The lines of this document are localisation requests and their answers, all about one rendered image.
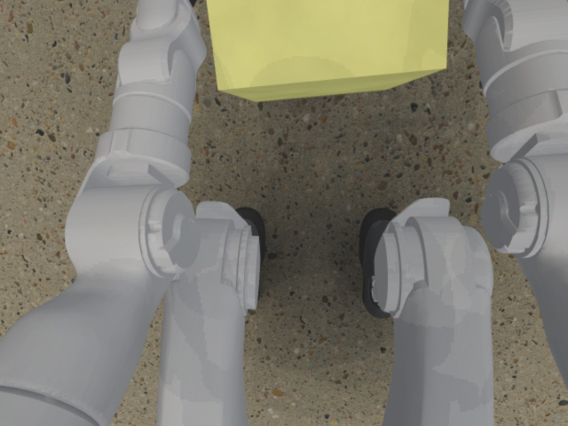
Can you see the robot left upper arm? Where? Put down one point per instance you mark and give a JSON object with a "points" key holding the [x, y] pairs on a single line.
{"points": [[69, 361]]}

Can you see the right robot forearm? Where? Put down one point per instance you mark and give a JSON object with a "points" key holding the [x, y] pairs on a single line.
{"points": [[522, 57]]}

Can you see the robot right foot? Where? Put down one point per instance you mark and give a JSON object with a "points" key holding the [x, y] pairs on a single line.
{"points": [[371, 231]]}

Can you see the right robot thigh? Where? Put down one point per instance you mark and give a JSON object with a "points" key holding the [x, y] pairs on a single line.
{"points": [[443, 349]]}

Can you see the robot right upper arm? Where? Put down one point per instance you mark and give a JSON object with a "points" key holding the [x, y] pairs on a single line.
{"points": [[525, 213]]}

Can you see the left robot forearm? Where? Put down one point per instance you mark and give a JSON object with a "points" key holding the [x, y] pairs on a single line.
{"points": [[153, 100]]}

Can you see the carton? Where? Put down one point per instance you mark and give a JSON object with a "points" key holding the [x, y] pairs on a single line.
{"points": [[268, 50]]}

